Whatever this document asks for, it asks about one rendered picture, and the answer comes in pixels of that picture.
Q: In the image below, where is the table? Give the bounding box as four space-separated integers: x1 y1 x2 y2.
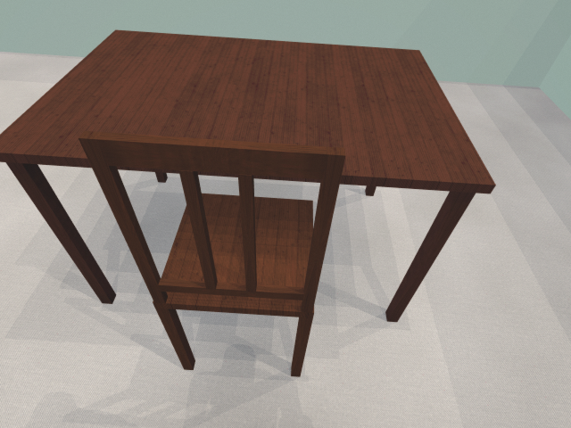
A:
0 30 496 322

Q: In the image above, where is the chair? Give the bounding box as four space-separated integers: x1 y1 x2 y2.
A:
79 131 345 377

